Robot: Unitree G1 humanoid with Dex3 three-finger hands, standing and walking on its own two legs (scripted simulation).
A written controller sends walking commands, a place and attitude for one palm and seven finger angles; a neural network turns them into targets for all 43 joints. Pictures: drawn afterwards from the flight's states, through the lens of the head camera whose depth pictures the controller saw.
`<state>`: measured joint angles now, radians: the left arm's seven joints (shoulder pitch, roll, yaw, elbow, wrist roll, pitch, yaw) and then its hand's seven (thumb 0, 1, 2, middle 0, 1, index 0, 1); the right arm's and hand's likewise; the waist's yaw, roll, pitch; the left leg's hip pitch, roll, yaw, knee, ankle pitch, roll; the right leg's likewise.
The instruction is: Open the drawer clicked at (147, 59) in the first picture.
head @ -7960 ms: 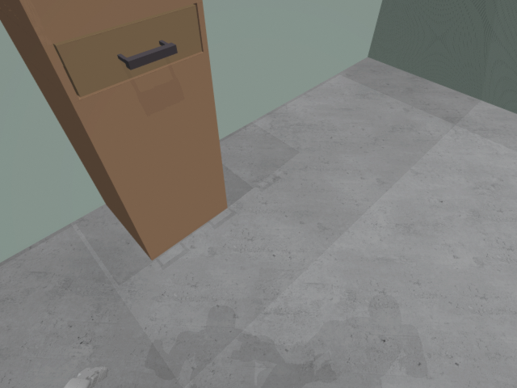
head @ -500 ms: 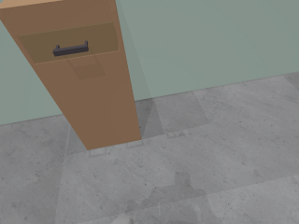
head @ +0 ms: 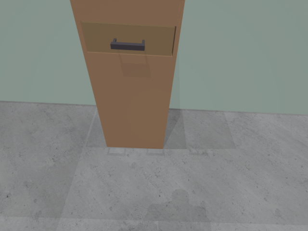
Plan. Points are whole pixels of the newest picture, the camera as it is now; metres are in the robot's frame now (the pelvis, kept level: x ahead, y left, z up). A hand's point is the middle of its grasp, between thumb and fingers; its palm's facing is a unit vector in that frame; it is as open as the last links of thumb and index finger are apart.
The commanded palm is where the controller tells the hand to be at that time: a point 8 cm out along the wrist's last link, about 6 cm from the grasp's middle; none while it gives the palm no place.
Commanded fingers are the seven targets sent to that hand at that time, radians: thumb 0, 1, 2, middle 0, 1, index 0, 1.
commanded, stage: take the last steps up to it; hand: left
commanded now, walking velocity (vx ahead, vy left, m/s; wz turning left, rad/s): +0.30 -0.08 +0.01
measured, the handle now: (128, 43) +0.80 +0.19 +0.09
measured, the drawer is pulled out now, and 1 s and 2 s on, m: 0.00 0.00 0.00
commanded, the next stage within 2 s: come to a stop and stand still in 0.86 s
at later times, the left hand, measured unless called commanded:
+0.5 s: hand out of the picture +0.08 +0.10 -0.16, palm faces +0.10 -0.97 -0.21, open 7.3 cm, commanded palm none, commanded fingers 0.00 0.90 0.90 -0.20 -0.30 -0.20 -0.30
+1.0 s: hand (110, 202) +0.24 +0.16 -0.18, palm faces +0.12 -0.98 -0.17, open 7.4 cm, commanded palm none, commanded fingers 0.00 0.90 0.90 -0.20 -0.30 -0.20 -0.30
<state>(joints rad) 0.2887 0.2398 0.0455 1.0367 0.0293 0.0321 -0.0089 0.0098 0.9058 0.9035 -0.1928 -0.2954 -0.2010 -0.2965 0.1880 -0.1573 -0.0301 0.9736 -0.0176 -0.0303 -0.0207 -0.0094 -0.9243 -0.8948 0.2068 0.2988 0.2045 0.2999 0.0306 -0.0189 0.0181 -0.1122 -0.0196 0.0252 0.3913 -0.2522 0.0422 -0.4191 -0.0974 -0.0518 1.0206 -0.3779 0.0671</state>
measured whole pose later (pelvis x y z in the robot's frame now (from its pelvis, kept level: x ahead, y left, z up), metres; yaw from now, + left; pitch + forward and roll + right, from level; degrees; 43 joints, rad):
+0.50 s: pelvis +0.10 -0.07 +0.00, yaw +2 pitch -2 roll +0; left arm 0.36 0.13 0.03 1.11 0.02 -0.06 0.01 0.00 0.92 0.90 -0.20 -0.30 -0.20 -0.30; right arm 0.33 -0.19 -0.08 1.10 -0.04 0.01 0.01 0.00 -0.91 -0.90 0.20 0.30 0.20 0.30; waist -0.01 0.05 -0.01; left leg -0.54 0.10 0.03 1.06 -0.20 -0.02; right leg -0.09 0.00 -0.16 0.33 -0.22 -0.06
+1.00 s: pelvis +0.26 -0.01 +0.00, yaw +2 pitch -1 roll +0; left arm 0.31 0.16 0.06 1.11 0.03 -0.02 0.01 0.01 0.91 0.90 -0.19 -0.30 -0.20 -0.30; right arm 0.20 -0.15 -0.05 1.04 -0.02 -0.08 -0.04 -0.04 -0.97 -0.89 0.21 0.30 0.20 0.30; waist 0.02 -0.03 0.03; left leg -0.19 0.02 0.16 0.44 -0.22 0.04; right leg -0.46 -0.10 -0.07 1.07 -0.34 0.01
